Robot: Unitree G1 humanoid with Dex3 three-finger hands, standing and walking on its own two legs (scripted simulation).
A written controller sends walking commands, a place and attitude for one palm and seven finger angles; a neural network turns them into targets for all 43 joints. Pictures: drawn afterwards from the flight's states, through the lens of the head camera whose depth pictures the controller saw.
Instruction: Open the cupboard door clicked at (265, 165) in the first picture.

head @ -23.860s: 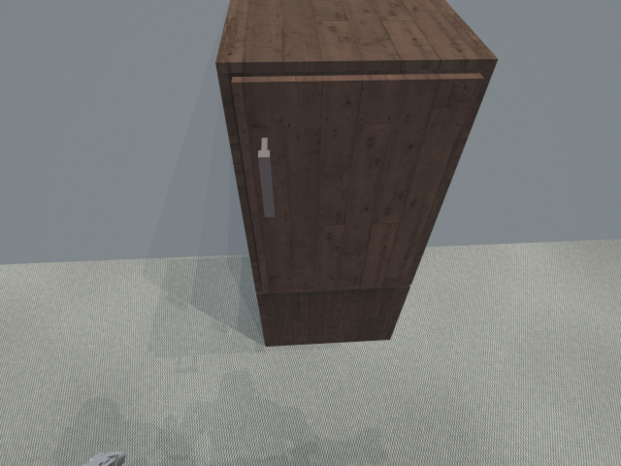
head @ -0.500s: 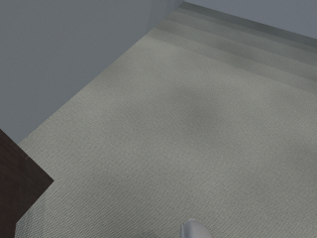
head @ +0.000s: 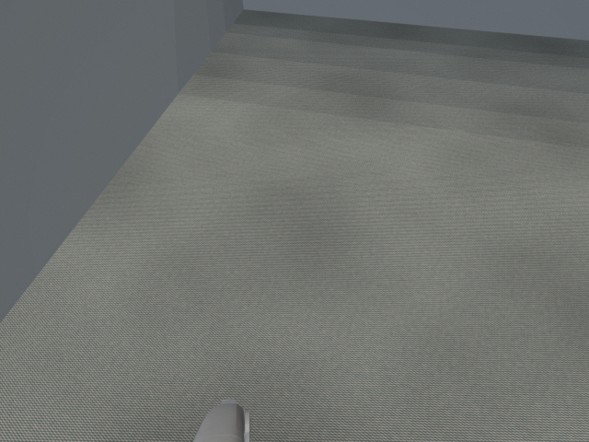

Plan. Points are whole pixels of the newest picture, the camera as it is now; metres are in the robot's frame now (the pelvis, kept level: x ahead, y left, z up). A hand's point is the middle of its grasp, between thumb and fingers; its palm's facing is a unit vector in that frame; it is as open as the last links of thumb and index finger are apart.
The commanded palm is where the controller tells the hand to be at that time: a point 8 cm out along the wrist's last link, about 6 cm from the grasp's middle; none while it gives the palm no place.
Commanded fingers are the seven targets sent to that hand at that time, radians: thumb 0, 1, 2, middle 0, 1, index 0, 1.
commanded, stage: walk to a spot facing it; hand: left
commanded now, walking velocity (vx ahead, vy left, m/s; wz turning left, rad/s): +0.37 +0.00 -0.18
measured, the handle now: out of the picture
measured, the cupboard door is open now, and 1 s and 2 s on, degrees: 44 44 44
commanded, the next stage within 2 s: turn to face it in 0.76 s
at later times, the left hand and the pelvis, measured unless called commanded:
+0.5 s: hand (188, 344) +0.30 +0.21 -0.17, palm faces -0.10 -0.98 -0.16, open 7.3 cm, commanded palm none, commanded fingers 0.00 0.90 0.90 -0.20 -0.30 -0.20 -0.30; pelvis +0.24 +0.04 +0.00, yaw -10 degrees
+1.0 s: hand (267, 222) +0.57 +0.09 -0.17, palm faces -0.21 -0.95 -0.21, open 7.0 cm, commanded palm none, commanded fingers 0.00 0.90 0.90 -0.20 -0.30 -0.20 -0.30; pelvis +0.44 -0.07 +0.00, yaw -13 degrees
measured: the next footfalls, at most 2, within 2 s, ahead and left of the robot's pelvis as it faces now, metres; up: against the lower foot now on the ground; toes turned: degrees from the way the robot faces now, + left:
left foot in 0.26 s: +0.28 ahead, +0.13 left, +0.00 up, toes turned +1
right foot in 0.74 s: +0.43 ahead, -0.15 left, +0.00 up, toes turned -22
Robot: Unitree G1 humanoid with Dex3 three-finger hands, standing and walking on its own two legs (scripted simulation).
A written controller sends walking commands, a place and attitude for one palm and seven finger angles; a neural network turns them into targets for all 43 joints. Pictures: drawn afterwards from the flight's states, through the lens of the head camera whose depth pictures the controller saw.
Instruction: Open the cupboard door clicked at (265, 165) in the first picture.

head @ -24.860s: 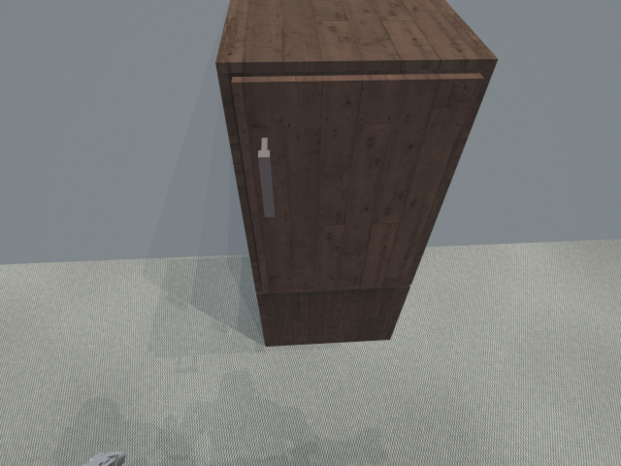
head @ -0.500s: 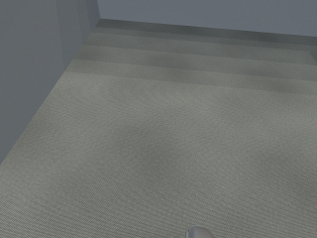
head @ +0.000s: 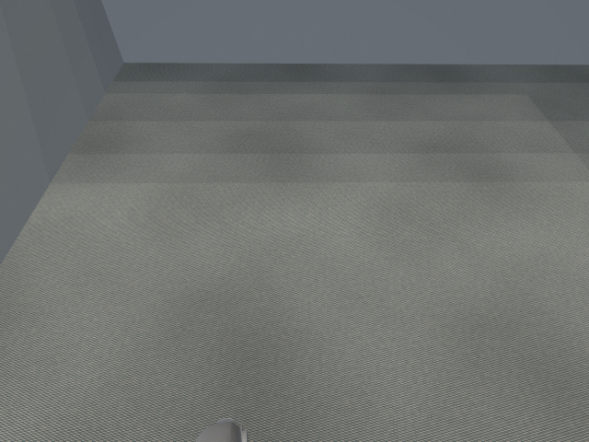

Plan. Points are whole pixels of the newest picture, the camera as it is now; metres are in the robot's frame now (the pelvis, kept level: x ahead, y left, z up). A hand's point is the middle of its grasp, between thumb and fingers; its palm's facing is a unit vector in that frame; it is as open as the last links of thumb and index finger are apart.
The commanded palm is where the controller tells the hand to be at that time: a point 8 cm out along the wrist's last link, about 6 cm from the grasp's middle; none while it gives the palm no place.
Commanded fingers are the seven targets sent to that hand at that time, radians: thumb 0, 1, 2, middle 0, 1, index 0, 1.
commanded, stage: turn to face it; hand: left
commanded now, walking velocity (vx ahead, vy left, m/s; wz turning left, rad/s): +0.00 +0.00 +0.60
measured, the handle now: out of the picture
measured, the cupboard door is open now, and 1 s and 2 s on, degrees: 44 44 44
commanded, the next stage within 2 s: none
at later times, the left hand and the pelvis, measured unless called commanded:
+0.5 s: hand out of the picture +0.13 +0.20 -0.17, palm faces +0.27 -0.92 -0.28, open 7.3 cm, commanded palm none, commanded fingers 0.00 0.90 0.90 -0.20 -0.30 -0.20 -0.30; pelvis +0.10 -0.02 -0.02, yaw +15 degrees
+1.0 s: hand out of the picture +0.05 +0.18 -0.19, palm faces +0.58 -0.77 -0.25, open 7.3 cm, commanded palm none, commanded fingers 0.00 0.90 0.90 -0.20 -0.30 -0.20 -0.30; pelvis +0.13 -0.02 -0.02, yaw +35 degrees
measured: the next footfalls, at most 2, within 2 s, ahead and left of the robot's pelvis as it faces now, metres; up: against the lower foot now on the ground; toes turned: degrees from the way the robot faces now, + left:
left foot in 0.14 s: +0.18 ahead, +0.13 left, +0.00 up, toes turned +11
right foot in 0.50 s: +0.16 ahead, -0.14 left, +0.00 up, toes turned +13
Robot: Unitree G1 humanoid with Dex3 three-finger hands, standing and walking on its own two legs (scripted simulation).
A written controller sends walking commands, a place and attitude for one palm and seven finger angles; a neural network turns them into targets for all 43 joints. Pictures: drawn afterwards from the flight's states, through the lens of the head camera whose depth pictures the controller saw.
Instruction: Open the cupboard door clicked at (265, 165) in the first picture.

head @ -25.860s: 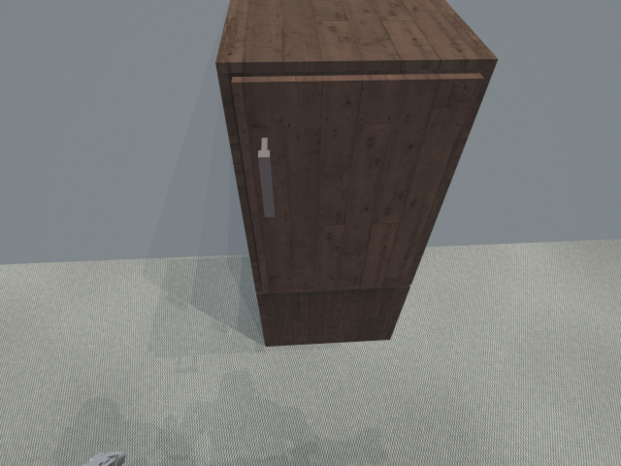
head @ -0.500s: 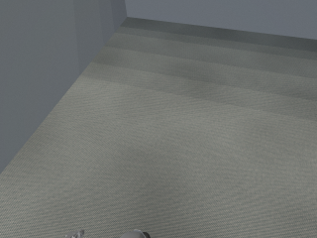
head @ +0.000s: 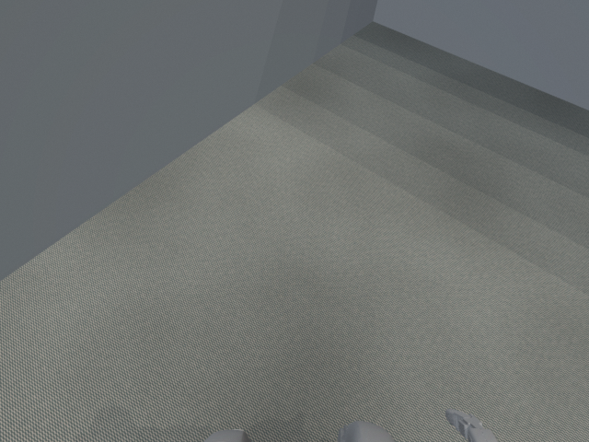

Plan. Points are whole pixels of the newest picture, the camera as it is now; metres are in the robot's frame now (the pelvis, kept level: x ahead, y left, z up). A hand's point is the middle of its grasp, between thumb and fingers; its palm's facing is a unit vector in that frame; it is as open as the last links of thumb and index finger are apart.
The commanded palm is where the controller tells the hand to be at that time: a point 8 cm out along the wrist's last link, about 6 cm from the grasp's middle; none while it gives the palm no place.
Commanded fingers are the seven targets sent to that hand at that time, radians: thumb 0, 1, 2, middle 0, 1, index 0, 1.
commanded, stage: turn to face it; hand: left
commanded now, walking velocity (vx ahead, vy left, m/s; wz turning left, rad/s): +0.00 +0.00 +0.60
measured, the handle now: out of the picture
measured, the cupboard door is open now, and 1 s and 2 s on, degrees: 44 44 44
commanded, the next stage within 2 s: none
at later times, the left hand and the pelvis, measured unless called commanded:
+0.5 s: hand out of the picture +0.04 +0.15 -0.15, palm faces +0.32 -0.92 -0.24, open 7.3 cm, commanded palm none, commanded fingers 0.00 0.90 0.90 -0.20 -0.30 -0.20 -0.30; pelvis +0.02 -0.05 +0.01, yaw +19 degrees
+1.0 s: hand out of the picture +0.03 +0.20 -0.14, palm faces +0.57 -0.78 -0.27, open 7.3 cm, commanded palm none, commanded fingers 0.00 0.90 0.90 -0.20 -0.30 -0.20 -0.30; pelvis +0.04 -0.04 +0.01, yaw +36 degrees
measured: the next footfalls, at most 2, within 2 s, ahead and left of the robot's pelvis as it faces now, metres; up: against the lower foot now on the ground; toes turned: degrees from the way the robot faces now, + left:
right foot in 0.24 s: +0.07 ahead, -0.16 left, +0.00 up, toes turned +5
left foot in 0.60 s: +0.02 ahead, +0.09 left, +0.00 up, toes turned +29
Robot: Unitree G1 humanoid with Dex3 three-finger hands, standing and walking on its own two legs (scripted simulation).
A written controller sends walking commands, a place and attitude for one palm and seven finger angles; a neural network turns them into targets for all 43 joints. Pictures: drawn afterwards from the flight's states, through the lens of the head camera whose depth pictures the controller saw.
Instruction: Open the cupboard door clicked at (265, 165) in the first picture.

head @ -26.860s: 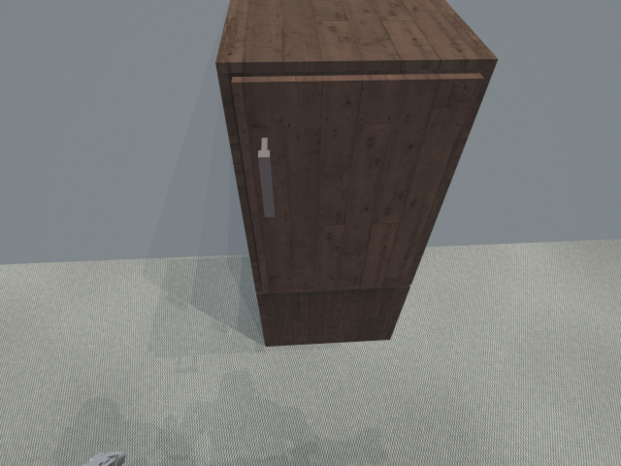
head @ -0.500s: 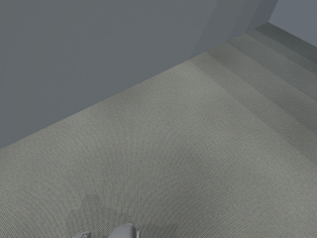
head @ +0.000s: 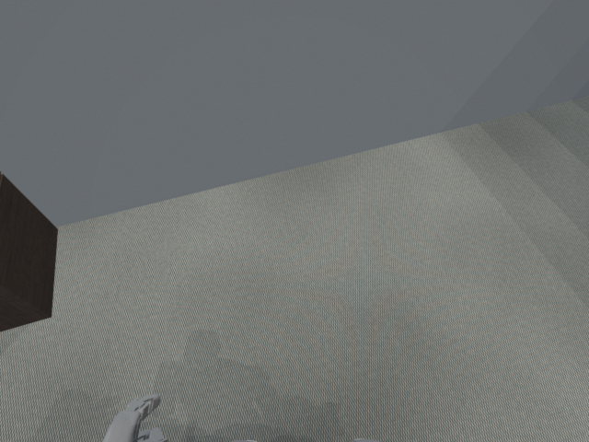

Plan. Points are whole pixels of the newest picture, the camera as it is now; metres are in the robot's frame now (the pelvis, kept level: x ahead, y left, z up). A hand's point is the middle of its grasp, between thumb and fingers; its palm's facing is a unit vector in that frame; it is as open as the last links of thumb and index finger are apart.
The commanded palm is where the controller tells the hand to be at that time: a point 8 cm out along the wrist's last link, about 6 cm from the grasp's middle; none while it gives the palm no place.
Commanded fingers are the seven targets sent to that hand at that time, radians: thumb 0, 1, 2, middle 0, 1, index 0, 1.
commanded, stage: turn to face it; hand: left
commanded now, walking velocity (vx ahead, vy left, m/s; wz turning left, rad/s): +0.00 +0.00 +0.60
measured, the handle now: out of the picture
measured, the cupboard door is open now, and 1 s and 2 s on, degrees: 44 44 44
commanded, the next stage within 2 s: take the last steps up to it in 1.82 s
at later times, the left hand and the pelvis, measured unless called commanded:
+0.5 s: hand out of the picture -0.04 +0.23 -0.19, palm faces +0.37 -0.89 -0.25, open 7.3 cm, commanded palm none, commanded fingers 0.00 0.90 0.90 -0.20 -0.30 -0.20 -0.30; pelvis +0.00 +0.01 -0.01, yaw +20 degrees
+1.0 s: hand out of the picture +0.02 +0.20 -0.14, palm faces +0.56 -0.78 -0.27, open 7.3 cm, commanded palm none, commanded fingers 0.00 0.90 0.90 -0.20 -0.30 -0.20 -0.30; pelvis +0.03 -0.02 +0.00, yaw +37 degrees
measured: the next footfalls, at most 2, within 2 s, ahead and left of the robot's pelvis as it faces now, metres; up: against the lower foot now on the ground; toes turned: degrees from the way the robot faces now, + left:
right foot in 0.02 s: +0.04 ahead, -0.13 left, +0.00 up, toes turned -1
left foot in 0.44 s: +0.01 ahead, +0.12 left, +0.00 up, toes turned +24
